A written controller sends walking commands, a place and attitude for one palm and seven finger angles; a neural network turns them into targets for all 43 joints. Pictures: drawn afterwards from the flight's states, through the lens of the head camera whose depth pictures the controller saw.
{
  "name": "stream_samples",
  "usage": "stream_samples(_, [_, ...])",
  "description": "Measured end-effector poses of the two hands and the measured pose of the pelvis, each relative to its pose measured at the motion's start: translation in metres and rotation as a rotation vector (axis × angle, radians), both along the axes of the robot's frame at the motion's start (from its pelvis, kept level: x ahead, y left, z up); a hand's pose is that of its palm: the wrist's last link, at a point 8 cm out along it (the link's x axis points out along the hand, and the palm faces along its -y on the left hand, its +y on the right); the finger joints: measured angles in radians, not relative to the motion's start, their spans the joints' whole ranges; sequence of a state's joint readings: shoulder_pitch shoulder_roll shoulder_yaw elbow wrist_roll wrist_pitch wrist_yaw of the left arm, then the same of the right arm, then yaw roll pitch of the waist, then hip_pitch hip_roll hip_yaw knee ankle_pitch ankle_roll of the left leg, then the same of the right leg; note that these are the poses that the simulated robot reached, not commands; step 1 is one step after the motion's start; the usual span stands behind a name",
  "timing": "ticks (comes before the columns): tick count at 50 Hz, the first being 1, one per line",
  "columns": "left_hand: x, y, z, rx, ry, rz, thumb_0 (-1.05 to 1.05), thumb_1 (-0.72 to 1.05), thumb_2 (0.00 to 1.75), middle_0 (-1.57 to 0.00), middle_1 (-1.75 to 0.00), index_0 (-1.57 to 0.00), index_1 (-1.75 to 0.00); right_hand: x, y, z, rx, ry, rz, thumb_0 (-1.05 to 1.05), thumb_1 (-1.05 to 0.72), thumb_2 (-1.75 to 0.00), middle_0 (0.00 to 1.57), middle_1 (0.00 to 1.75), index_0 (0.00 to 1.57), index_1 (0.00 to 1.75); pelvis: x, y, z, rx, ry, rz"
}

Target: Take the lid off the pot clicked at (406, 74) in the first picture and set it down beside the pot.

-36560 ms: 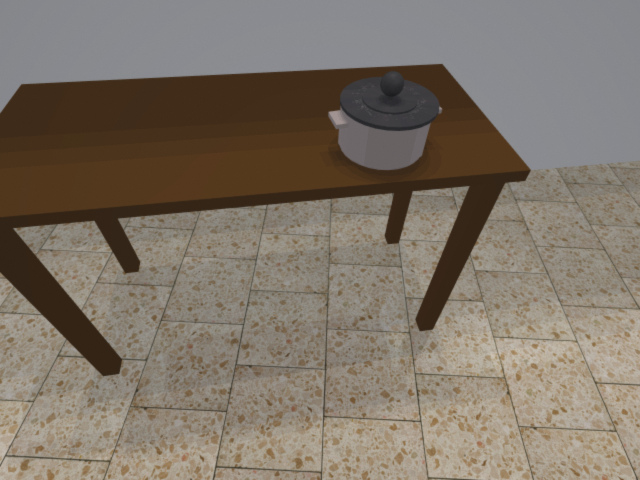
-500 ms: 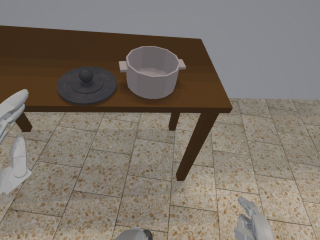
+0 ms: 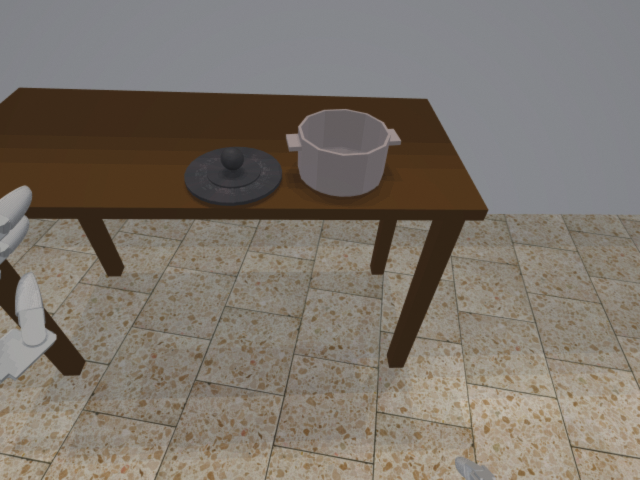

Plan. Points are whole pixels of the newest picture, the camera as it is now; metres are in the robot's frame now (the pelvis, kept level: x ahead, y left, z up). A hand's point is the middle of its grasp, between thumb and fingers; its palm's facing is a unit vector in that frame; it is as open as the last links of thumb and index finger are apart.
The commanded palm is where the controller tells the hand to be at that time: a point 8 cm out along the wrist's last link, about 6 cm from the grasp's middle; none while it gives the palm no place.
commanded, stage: stop stepping back and stand still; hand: left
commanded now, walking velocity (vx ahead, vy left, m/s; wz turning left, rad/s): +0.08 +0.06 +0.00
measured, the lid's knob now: (232, 158) +0.70 +0.24 +0.02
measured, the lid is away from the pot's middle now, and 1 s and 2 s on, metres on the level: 0.24 0.24 0.24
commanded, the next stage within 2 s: let the arm hang, fingers relaxed in 1.24 s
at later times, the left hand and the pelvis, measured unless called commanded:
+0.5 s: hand (142, 452) +0.18 +0.25 -0.10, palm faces +0.10 -0.93 -0.34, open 7.4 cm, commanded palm none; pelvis +0.02 +0.02 -0.02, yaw +4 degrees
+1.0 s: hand out of the picture +0.04 +0.25 -0.16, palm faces +0.02 -0.96 -0.27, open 7.3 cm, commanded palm none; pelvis +0.02 +0.05 +0.01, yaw +2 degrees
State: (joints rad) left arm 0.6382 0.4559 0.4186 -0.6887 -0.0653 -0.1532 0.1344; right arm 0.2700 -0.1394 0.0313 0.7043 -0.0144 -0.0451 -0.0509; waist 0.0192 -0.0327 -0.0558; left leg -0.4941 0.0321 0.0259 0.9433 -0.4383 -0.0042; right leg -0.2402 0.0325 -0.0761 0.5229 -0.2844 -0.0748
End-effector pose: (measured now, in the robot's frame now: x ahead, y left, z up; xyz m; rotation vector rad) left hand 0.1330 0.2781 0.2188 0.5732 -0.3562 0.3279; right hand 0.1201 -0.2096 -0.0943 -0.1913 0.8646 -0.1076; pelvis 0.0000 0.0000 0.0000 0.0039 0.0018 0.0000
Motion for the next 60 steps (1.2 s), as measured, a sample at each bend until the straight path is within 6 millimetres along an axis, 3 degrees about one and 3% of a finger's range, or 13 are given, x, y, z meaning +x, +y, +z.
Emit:
stream_samples(4, [0.001, 0.022, -0.013, -0.094, -0.023, 0.104, 0.01, 0.89, 0.90, -0.22, -0.30, -0.21, -0.30, 0.008, -0.020, 0.009, -0.065, -0.066, -0.032, 0.01, -0.90, -0.90, 0.21, 0.30, 0.21, 0.30, 0.005, 0.007, 0.000, 0.010, -0.016, 0.017])
stream_samples(8, [0.010, 0.030, -0.035, -0.171, -0.007, 0.116, 0.01, 0.89, 0.90, -0.21, -0.30, -0.20, -0.30, 0.024, -0.030, 0.013, -0.122, -0.135, -0.039, 0.01, -0.91, -0.90, 0.21, 0.30, 0.20, 0.30, 0.005, 0.017, -0.009, -0.015, -0.035, 0.040])
stream_samples(16, [0.021, 0.012, -0.036, -0.089, 0.080, 0.040, 0.01, 0.89, 0.90, -0.21, -0.30, -0.20, -0.30, 0.055, -0.012, 0.024, -0.067, -0.190, 0.038, 0.01, -0.91, -0.90, 0.20, 0.30, 0.20, 0.30, 0.015, 0.012, -0.004, -0.018, -0.004, 0.050])
stream_samples(18, [0.037, 0.020, -0.074, -0.095, 0.228, 0.042, 0.00, 0.89, 0.90, -0.21, -0.30, -0.20, -0.30, 0.062, -0.011, 0.007, -0.042, -0.142, 0.094, 0.01, -0.91, -0.90, 0.20, 0.30, 0.20, 0.30, 0.016, 0.015, -0.008, -0.020, 0.010, 0.064])
stream_samples(20, [0.050, 0.030, -0.134, -0.180, 0.462, 0.089, 0.00, 0.90, 0.90, -0.21, -0.30, -0.20, -0.30, 0.064, -0.011, -0.012, -0.023, -0.077, 0.102, 0.01, -0.91, -0.90, 0.21, 0.30, 0.20, 0.30, 0.017, 0.020, -0.013, -0.021, 0.018, 0.075])
stream_samples(22, [0.050, 0.032, -0.201, -0.284, 0.714, 0.144, 0.00, 0.90, 0.90, -0.20, -0.30, -0.20, -0.30, 0.060, -0.011, -0.026, -0.009, -0.014, 0.086, 0.01, -0.91, -0.90, 0.21, 0.30, 0.20, 0.30, 0.019, 0.023, -0.016, -0.017, 0.016, 0.077])
stream_samples(26, [0.013, 0.009, -0.311, -0.467, 1.136, 0.188, 0.00, 0.91, 0.90, -0.20, -0.29, -0.19, -0.30, 0.034, -0.008, -0.036, -0.019, 0.116, 0.040, 0.01, -0.91, -0.90, 0.21, 0.30, 0.20, 0.30, 0.023, 0.025, -0.020, -0.004, -0.010, 0.076])
stream_samples(28, [-0.013, -0.009, -0.347, -0.545, 1.304, 0.182, 0.01, 0.91, 0.90, -0.20, -0.29, -0.19, -0.30, 0.014, -0.007, -0.036, -0.040, 0.192, 0.015, 0.01, -0.91, -0.90, 0.21, 0.30, 0.20, 0.30, 0.024, 0.028, -0.019, -0.003, -0.020, 0.073])
stream_samples(30, [-0.040, -0.025, -0.370, -0.617, 1.439, 0.182, 0.01, 0.91, 0.90, -0.20, -0.29, -0.19, -0.30, -0.007, -0.005, -0.034, -0.064, 0.277, -0.002, 0.01, -0.91, -0.90, 0.21, 0.30, 0.20, 0.30, 0.024, 0.030, -0.016, -0.006, -0.021, 0.068])
stream_samples(36, [-0.092, -0.003, -0.373, -0.646, 1.597, 0.307, -0.02, 0.98, 0.90, -0.21, -0.30, -0.20, -0.30, -0.060, 0.001, -0.032, -0.085, 0.504, -0.029, 0.01, -0.91, -0.90, 0.21, 0.30, 0.20, 0.30, 0.020, 0.035, -0.003, -0.027, 0.003, 0.067])
stream_samples(42, [-0.119, 0.017, -0.359, -0.590, 1.692, 0.386, 0.00, 0.94, 0.90, -0.21, -0.29, -0.20, -0.30, -0.077, 0.012, -0.038, -0.043, 0.553, -0.073, 0.01, -0.91, -0.90, 0.20, 0.30, 0.20, 0.30, 0.021, 0.043, 0.003, -0.028, 0.009, 0.054])
stream_samples(50, [-0.100, 0.021, -0.348, -0.549, 1.650, 0.378, 0.00, 0.92, 0.90, -0.20, -0.29, -0.19, -0.30, -0.070, 0.028, -0.048, 0.020, 0.515, -0.085, 0.01, -0.92, -0.90, 0.21, 0.30, 0.20, 0.30, 0.023, 0.047, 0.006, -0.017, 0.002, 0.038])
stream_samples(60, [-0.056, -0.004, -0.353, -0.563, 1.558, 0.268, 0.00, 0.91, 0.90, -0.20, -0.29, -0.19, -0.30, -0.061, 0.022, -0.045, 0.028, 0.463, -0.107, 0.00, -0.92, -0.90, 0.20, 0.30, 0.20, 0.30, 0.026, 0.042, 0.006, -0.010, -0.009, 0.023])
